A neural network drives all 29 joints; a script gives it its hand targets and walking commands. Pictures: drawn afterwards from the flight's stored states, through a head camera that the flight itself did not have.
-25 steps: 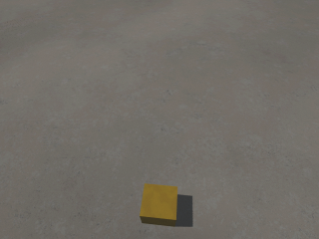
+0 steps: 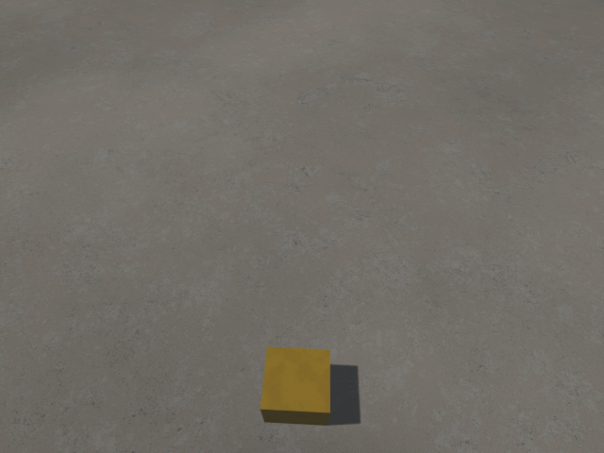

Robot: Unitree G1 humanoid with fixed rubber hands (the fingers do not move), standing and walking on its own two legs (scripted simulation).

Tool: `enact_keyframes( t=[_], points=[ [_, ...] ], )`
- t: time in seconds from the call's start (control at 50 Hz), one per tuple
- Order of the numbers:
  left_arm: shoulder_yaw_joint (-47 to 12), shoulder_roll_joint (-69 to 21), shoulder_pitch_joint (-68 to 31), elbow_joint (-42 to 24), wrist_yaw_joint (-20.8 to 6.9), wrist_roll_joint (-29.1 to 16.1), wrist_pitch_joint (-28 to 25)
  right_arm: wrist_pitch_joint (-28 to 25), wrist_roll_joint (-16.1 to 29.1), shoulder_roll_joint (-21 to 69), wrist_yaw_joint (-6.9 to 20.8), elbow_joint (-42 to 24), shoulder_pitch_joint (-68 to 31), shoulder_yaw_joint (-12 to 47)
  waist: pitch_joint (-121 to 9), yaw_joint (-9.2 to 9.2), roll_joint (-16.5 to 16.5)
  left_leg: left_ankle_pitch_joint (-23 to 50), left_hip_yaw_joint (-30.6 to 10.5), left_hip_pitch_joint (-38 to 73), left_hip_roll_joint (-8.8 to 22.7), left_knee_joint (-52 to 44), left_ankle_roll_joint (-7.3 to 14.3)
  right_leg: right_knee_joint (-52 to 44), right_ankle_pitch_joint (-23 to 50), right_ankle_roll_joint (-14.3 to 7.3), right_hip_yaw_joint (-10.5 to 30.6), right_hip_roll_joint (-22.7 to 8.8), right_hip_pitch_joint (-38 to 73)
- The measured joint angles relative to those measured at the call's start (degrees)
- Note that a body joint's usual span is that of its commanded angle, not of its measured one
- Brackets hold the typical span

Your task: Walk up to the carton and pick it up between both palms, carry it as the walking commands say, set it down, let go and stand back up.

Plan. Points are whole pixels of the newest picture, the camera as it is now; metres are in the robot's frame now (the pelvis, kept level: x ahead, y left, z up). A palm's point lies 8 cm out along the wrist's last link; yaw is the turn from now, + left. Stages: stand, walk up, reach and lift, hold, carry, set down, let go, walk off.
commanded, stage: walk up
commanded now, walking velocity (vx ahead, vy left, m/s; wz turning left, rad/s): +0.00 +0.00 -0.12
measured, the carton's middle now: (297, 386) +0.39 +0.03 -0.69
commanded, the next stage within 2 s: stand in 1.74 s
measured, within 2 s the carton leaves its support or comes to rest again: neither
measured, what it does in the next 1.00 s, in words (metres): steps on the spot: left foot, then right foot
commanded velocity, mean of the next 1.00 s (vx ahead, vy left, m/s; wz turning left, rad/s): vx -0.01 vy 0.04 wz -0.01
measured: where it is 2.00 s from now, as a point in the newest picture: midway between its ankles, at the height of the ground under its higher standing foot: outside the picture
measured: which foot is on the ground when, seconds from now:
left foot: down 0.00-0.16, up 0.18-0.56, down 0.58-1.00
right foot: down 0.00-0.56, up 0.58-0.84, down 0.86-1.00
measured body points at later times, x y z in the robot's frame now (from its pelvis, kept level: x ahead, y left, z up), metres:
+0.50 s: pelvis +0.00 +0.03 +0.01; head +0.03 +0.03 +0.46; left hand -0.01 +0.27 -0.14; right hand +0.04 -0.22 -0.15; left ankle -0.03 +0.17 -0.70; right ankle +0.01 -0.11 -0.73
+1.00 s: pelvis +0.00 +0.10 +0.01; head +0.01 +0.08 +0.46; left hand +0.01 +0.31 -0.15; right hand -0.02 -0.10 -0.16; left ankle +0.00 +0.21 -0.73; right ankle -0.02 -0.01 -0.73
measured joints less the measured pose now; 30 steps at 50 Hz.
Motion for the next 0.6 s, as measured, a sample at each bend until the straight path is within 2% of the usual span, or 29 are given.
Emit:
enact_keyframes(
  t=[0.08, 0.1, 0.14, 0.18, 0.22, 0.26, 0.3, 0.32, 0.34, 0.38, 0.44, 0.5, 0.56, 0.58, 0.6],
  points=[
    [0.2, 0.4, 1.0, 0.1, -0.2, 0.2, 1.0, 0.3, -0.5, 1.0, 0.2, -0.8, 0.3, 0.1, -0.3, -0.30, 0.3, -1.4, 1.0, -0.4, 0.5, 1.7, -0.5, 8.6, -7.0, 0.0, -2.2, 0.1, -1.4],
    [0.1, 0.5, 1.2, 0.2, -0.3, 0.3, 0.9, 0.2, -0.4, 1.3, 0.3, -1.0, 0.3, 0.1, -0.3, -0.16, 0.4, -1.7, 1.2, -0.6, 0.6, 2.1, -0.7, 8.5, -6.9, -0.2, -2.7, -0.1, -0.9],
    [-0.2, 0.0, 1.0, 1.0, -0.1, 0.5, 0.1, 0.2, -0.1, 1.3, 0.5, -0.8, -0.1, 0.2, 0.1, 0.31, 1.5, -2.5, 1.1, -1.0, 1.1, 3.4, -1.2, 4.9, -6.6, -2.1, -3.9, 0.1, 1.4],
    [-0.7, -1.4, 0.8, 1.8, 0.1, 0.6, -1.1, 0.6, 0.4, 0.7, 0.8, -0.7, -0.9, 0.3, 0.6, 0.24, 4.1, -4.2, -1.8, -2.4, 1.9, 5.6, -1.2, 2.6, -6.0, -3.1, -5.3, 1.4, 2.6],
    [-1.3, -2.2, 1.2, 2.5, 0.4, 0.9, -2.0, 0.8, 0.7, 0.6, 0.9, -0.6, -1.8, 0.7, 0.7, 0.91, 4.4, -6.3, -4.3, -2.9, 1.0, 6.4, -1.3, -0.1, -4.1, -3.2, -5.0, 1.8, 3.6],
    [-1.6, -2.9, 1.7, 3.6, 0.6, 0.8, -2.0, 0.5, 0.9, 0.7, 1.0, -0.9, -2.7, 0.9, 0.8, 1.23, 4.1, -2.5, -5.8, -2.2, 0.3, 3.6, -1.4, -3.4, -2.2, -3.1, -4.1, 2.1, 4.8],
    [-1.6, -3.4, 1.7, 4.4, 0.7, 0.5, -1.8, -0.3, 1.0, 0.5, 1.0, -1.2, -2.8, 0.9, 0.8, 0.73, 4.3, 3.5, -6.6, -1.1, 0.7, -0.7, -1.6, -5.7, -1.0, -2.9, -4.6, 2.6, 5.8],
    [-1.4, -3.5, 1.5, 4.3, 0.7, 0.5, -1.7, -0.2, 1.1, 0.3, 0.9, -1.3, -2.7, 0.8, 0.8, 0.80, 4.3, 3.5, -6.8, -1.1, 0.7, -1.0, -1.9, -5.8, -0.9, -2.8, -4.9, 2.5, 5.7],
    [-1.2, -3.5, 1.2, 3.9, 0.9, 0.5, -1.7, 0.3, 1.0, 0.0, 0.9, -1.4, -2.7, 0.6, 0.9, 1.24, 4.1, 1.6, -6.9, -1.9, 0.4, 0.7, -2.4, -5.5, -1.0, -2.6, -5.0, 2.1, 5.4],
    [-1.0, -3.4, 1.0, 3.0, 1.5, 1.0, -2.0, 1.9, 0.7, -0.9, 1.0, -1.9, -2.8, 0.3, 1.0, 2.51, 3.2, -4.8, -7.4, -5.5, -1.1, 10.0, -3.2, -5.2, -0.8, -2.0, -4.5, 0.8, 4.5],
    [-0.5, -2.8, 1.5, 2.8, 2.1, 1.2, -1.8, 3.1, 0.4, -2.5, 1.3, -2.8, -3.6, 0.0, 0.6, 3.29, 2.1, -7.1, -8.4, -10.4, -2.1, 19.9, -3.2, -6.9, 0.8, -0.4, -3.7, -1.5, 4.0],
    [0.0, -1.3, 2.1, 3.5, 2.0, 1.4, -1.0, 2.6, 0.3, -3.5, 1.7, -3.9, -4.6, -0.1, 0.4, 2.91, 1.4, -5.9, -9.9, -10.7, -1.1, 15.4, -3.1, -7.8, 1.8, 1.2, -3.4, -3.0, 3.6],
    [0.5, 0.5, 2.4, 4.3, 1.4, 1.6, -0.1, 1.3, 0.6, -4.1, 1.9, -4.8, -4.7, 0.0, 0.2, 2.04, 1.3, 0.9, -10.1, -6.3, 0.3, 1.6, -2.9, -5.3, 0.8, 3.0, -3.5, -4.3, 2.6],
    [0.5, 1.0, 2.5, 4.7, 1.2, 1.5, 0.1, 0.5, 0.4, -4.3, 1.8, -4.8, -4.4, -0.1, -0.1, 1.27, 2.0, 5.3, -10.6, -5.6, 1.0, -1.2, -2.6, -3.2, -1.1, 2.6, -3.8, -3.9, 2.1],
    [0.6, 1.8, 2.4, 5.1, 1.0, 1.4, 0.5, -0.1, 0.1, -3.5, 1.7, -4.3, -4.3, -0.1, 0.0, 0.85, 1.3, 5.9, -10.5, -5.8, 0.4, -0.1, -2.2, -0.7, -4.6, 1.8, -2.6, -3.9, 1.6]
  ],
)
